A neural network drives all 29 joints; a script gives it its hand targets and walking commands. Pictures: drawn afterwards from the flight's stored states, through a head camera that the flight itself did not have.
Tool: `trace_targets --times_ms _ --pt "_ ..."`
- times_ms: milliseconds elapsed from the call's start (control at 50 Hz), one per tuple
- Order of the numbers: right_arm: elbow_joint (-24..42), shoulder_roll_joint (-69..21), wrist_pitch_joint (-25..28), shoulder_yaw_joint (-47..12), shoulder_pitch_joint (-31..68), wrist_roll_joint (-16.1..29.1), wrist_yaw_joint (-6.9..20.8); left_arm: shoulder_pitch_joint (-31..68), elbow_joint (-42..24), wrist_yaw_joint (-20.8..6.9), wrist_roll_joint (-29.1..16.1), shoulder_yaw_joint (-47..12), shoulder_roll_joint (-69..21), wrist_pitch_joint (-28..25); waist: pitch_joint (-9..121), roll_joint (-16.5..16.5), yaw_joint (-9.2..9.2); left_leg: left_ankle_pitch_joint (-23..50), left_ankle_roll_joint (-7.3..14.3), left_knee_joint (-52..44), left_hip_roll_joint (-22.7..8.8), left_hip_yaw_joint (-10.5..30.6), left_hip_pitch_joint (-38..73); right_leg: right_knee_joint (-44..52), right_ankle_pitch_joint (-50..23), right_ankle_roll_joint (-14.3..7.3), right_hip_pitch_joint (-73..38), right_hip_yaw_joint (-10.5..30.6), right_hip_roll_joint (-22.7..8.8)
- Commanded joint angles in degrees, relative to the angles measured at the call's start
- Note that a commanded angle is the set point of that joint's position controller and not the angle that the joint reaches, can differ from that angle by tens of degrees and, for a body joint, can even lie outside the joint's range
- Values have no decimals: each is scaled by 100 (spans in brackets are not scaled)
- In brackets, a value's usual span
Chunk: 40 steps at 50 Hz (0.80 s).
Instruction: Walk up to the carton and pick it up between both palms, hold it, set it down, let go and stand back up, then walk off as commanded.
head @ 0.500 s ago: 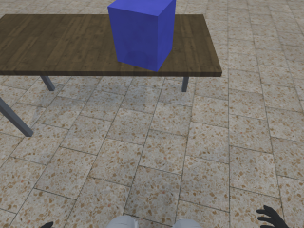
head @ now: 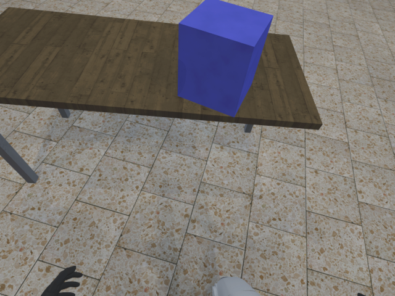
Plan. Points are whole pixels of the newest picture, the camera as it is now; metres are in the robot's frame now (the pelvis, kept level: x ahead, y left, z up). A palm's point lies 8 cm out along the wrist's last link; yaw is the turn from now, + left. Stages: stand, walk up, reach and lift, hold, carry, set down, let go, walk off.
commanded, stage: walk up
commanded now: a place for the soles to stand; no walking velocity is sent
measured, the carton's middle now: (221, 58) +0.77 -0.05 +0.03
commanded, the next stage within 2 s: none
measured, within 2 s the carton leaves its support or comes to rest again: neither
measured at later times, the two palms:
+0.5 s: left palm (29, 268) +0.18 +0.37 -0.13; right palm (324, 262) +0.20 -0.25 -0.05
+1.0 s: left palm (88, 240) +0.24 +0.26 -0.13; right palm (370, 261) +0.21 -0.37 -0.07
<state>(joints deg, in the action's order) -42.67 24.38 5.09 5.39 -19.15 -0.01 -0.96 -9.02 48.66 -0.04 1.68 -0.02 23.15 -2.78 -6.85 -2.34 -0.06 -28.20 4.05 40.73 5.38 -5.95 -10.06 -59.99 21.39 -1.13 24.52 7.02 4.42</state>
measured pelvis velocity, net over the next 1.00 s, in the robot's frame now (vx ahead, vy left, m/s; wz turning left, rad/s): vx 0.14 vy -0.04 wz -0.04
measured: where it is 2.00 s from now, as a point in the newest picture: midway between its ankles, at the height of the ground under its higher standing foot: (210, 285)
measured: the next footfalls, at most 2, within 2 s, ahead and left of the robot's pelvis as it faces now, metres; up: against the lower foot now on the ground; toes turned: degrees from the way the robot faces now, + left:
right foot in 0.10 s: +0.12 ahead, -0.09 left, +0.00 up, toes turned +5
left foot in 0.38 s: +0.16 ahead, +0.16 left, +0.00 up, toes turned +6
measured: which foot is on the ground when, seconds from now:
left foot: down 0.00-0.12, up 0.14-0.36, down 0.38-0.94, up 0.96-1.00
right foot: up 0.00-0.08, down 0.10-0.38, up 0.40-0.90, down 0.92-1.00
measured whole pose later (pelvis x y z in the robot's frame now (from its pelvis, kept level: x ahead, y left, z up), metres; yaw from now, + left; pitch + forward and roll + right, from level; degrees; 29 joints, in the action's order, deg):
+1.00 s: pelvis +0.14 -0.04 -0.01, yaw -3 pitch -5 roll +2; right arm -42.7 24.0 4.6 3.0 -18.2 0.0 -3.3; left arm -12.2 46.2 -2.9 1.7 0.0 24.5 0.1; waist -7.5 -6.0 -1.3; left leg -28.1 0.0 58.2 -6.8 -4.4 -18.9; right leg -49.7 22.3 -1.3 22.4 4.3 2.2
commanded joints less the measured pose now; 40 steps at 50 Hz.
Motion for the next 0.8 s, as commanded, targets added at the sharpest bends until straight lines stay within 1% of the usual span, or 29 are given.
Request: trace_targets --times_ms 0,20,40,60,80,100,120,160,180,200,240,260,300,320,340,360,380,400,420,460,480,540,560,620,640,660,720,760,780 --pt "4 1356 -2 479 -648 -150 -163 372 -420 -30 -124 444 1016 102 469 772 458 6313 -1206 -1291 -1551 1553 2166 2109 -372 -135 966 -877 -50" --pt "16 1353 -17 461 -508 -126 -184 239 -449 -28 -109 434 989 85 710 753 374 6345 -1214 -846 -1490 1467 2092 2734 -475 -265 550 -1083 -107" --pt "150 1404 -47 480 84 -59 -180 -692 -237 9 -69 541 1048 50 985 733 -258 7249 -1514 -156 -1391 1177 1076 3363 -360 -497 -912 -1258 -145" --pt "321 1445 -54 500 674 71 -154 -2080 121 14 -53 708 1252 -21 1392 313 -1060 6830 -1636 1857 -920 706 -391 4046 -1107 -1064 -2859 -828 -521" --pt "175 885 16 236 -23 83 -134 -2278 107 22 -6 917 1723 -4 2100 -1076 -1141 3097 -1445 3694 -123 446 -1610 3674 -930 -1871 -4057 1709 -1799" --pt "276 927 -2 226 232 76 -120 -2131 -49 94 -205 890 1757 -6 1767 -1340 -1145 -728 -1117 4547 532 873 -3291 3889 -791 -2809 -4248 4170 -2748" --pt "468 1237 -17 248 510 -56 -132 -1296 -454 160 -250 931 1717 -14 1328 -396 -793 -977 -653 4252 -140 1746 -3154 4084 245 -2706 -3337 4600 -2958" --pt "494 1177 125 130 676 55 29 -778 -558 146 -163 784 1526 -57 433 -114 -582 -596 -433 3697 -605 1609 -3355 3833 -944 -2290 -2606 3112 -2631" --pt "434 1225 114 143 536 37 55 -636 -598 126 -130 716 1304 -77 328 -313 -462 -578 -451 3438 -664 1496 -3247 3753 -1279 -2085 -2299 2533 -2390" --pt "438 1277 106 167 398 42 105 -596 -620 74 -92 674 1225 -99 208 -386 -294 -337 -465 3138 -710 1390 -2911 3716 -1363 -1878 -1842 2190 -2089" --pt "397 1226 136 104 337 26 155 -707 -692 -29 -46 684 1302 -121 237 -669 -289 -628 -427 1620 -757 1165 -2361 3402 -2113 -1731 -1628 1984 -1869" --pt "400 1254 166 132 311 56 131 -784 -687 -52 -19 696 1430 -101 223 -1035 -299 -1067 -334 623 -914 1206 -2278 3162 -2434 -1645 -1674 1878 -1734" --pt "69 1156 276 184 -436 45 52 -334 -818 -134 -16 654 1500 -10 619 -1088 217 268 -104 -1195 -740 903 -487 2209 -3093 -1197 -838 1103 -1292" --pt "-242 1247 355 292 -1396 8 -62 -236 -909 -128 -99 638 1244 6 969 -522 702 1300 -229 -2032 -846 1114 951 736 -3151 -746 -41 550 -822" --pt "-428 1749 387 431 -1798 -113 -169 -241 -947 -142 -96 447 540 28 788 1009 836 2186 -472 -2006 -1562 2168 1812 -453 -589 -376 1408 508 102" --pt "-332 2212 365 546 -1679 -132 -262 -591 -1007 -117 -88 455 468 77 894 1211 495 3397 -267 -2017 -3000 4189 2151 -1097 963 -123 2371 431 478" --pt "-249 2232 314 563 -1093 39 -276 -775 -840 -98 -18 616 1152 182 942 467 320 2439 -235 -2449 -3445 4539 1527 -1380 901 -57 2050 829 122" --pt "-164 2085 302 544 -396 118 -263 -934 -747 -98 -70 644 1437 253 525 486 4 2327 -313 -2498 -3378 4083 954 -1529 495 -83 1854 767 -116" --pt "-67 1850 307 507 -235 77 -302 -790 -673 -132 -89 698 1519 312 414 210 47 2349 -432 -2268 -3153 3417 953 -1386 139 -120 1836 726 -401" --pt "-248 1508 341 394 -640 77 -358 -732 -574 -191 -115 739 1366 362 230 285 144 3947 -1115 -1816 -2385 2301 790 -943 -391 -82 1356 646 -471" --pt "-240 1568 342 374 -778 38 -366 -800 -605 -216 -161 693 1150 356 350 642 109 4782 -1108 -1645 -2233 2094 838 -924 -389 -60 1252 556 -394" --pt "-148 1458 284 389 -895 1 -354 -560 -617 -246 -141 662 1074 408 425 1153 240 5586 -1043 -1443 -2054 1789 1329 -1129 -410 45 1609 249 -259" --pt "-114 1568 260 390 -867 26 -352 -526 -662 -220 -121 626 1036 413 463 1340 216 5577 -975 -1421 -2168 1860 1309 -1154 -358 15 1681 309 -278" --pt "-21 1508 248 406 -674 -32 -372 -281 -686 -204 -40 643 1189 443 401 1149 256 4882 -542 -1420 -2471 2129 1326 -779 -102 55 1783 254 -377" --pt "34 1559 246 397 -656 -74 -396 -267 -741 -226 -52 671 1162 453 502 1242 260 4840 -248 -1314 -2450 2077 1537 -629 -25 86 1784 303 -368" --pt "2 1594 226 408 -715 -30 -392 -182 -732 -219 -68 650 1200 426 463 1312 280 4882 -321 -1284 -2439 2071 1433 -565 53 57 1801 155 -392" --pt "116 1715 194 434 -658 -104 -384 37 -808 -224 -46 681 1284 401 548 1347 354 4218 380 -1138 -2566 2186 1584 25 682 133 1841 165 -582" --pt "151 1856 215 456 -532 -115 -387 103 -907 -268 3 695 1230 343 545 1453 329 4107 721 -1087 -2881 2357 1710 455 933 49 1861 238 -862" --pt "144 1861 213 438 -560 -88 -373 216 -925 -265 2 700 1295 307 452 1391 355 4117 775 -1020 -2802 2212 1532 711 941 25 1734 89 -845"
